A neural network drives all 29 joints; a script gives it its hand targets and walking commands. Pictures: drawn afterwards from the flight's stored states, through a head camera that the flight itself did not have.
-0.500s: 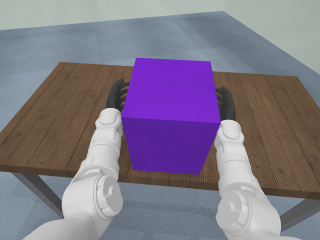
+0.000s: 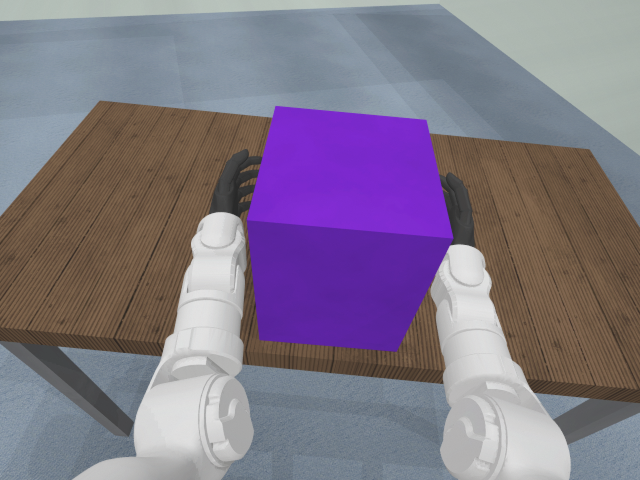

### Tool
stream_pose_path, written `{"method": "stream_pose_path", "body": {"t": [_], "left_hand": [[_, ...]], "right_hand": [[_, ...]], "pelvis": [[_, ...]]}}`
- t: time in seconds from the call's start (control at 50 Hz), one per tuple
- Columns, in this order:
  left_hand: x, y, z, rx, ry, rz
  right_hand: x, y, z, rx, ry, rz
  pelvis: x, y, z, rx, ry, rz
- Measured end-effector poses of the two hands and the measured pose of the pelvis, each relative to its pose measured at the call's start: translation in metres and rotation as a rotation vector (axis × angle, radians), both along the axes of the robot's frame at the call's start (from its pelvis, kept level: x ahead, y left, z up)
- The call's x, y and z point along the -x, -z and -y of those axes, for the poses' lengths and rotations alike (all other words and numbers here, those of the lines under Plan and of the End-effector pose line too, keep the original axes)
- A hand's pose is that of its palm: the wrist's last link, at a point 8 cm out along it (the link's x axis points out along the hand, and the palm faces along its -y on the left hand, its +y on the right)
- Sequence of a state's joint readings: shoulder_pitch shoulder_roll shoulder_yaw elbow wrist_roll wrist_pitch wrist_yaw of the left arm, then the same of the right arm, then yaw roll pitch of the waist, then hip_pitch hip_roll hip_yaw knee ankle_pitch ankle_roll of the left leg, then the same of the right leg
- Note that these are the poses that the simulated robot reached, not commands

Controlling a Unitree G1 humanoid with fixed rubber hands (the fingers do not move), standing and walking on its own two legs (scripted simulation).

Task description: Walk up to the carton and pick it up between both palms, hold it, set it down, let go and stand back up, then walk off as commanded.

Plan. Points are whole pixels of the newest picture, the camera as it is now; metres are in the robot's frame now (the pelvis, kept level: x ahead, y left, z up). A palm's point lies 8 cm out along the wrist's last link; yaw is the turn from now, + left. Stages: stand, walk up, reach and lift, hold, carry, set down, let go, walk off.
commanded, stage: reach and lift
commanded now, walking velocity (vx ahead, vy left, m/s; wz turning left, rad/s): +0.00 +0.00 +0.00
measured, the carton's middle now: (339, 235) +0.42 +0.00 +0.07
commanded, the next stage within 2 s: none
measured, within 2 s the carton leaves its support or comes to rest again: leaves its support in 0.60 s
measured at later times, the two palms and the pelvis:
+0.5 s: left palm (227, 215) +0.40 +0.14 +0.12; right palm (456, 239) +0.38 -0.15 +0.11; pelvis -0.01 +0.00 +0.00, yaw +1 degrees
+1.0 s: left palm (224, 225) +0.35 +0.13 +0.16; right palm (480, 257) +0.34 -0.15 +0.14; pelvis -0.05 -0.02 +0.00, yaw +2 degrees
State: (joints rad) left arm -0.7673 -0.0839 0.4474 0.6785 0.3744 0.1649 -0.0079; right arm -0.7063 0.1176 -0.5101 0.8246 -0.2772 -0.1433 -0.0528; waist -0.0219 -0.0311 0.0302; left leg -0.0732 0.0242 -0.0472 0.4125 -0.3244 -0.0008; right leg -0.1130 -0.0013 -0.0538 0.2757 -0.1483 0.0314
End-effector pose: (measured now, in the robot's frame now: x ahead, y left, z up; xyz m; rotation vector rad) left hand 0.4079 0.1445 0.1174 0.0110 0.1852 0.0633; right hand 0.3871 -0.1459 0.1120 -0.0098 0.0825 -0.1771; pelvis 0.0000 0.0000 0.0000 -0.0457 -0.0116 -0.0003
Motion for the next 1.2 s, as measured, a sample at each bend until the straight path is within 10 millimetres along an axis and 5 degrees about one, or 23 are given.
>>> {"method": "stream_pose_path", "body": {"t": [0.54, 0.7, 0.88, 1.06, 1.2], "left_hand": [[0.009, -0.002, 0.001, -0.004, -0.016, 0.008], [0.021, -0.019, 0.002, 0.008, -0.037, 0.114], [0.042, -0.047, 0.005, -0.015, -0.034, 0.170], [0.061, -0.032, 0.013, -0.029, -0.016, 0.050], [0.056, -0.029, 0.017, -0.017, -0.013, 0.029]], "right_hand": [[0.005, -0.002, 0.000, 0.022, -0.013, 0.022], [0.011, -0.021, 0.002, 0.045, -0.027, 0.133], [0.032, -0.040, 0.005, 0.041, -0.022, 0.184], [0.058, -0.020, 0.012, 0.010, -0.003, 0.067], [0.053, -0.026, 0.017, 0.005, -0.001, 0.048]], "pelvis": [[0.005, -0.001, 0.004, -0.002, -0.026, -0.032], [0.010, -0.001, 0.009, -0.001, -0.045, -0.028], [0.030, -0.003, 0.015, -0.014, -0.049, 0.040], [0.060, -0.003, 0.020, -0.032, -0.032, 0.056], [0.072, -0.002, 0.025, -0.046, -0.018, -0.037]]}}
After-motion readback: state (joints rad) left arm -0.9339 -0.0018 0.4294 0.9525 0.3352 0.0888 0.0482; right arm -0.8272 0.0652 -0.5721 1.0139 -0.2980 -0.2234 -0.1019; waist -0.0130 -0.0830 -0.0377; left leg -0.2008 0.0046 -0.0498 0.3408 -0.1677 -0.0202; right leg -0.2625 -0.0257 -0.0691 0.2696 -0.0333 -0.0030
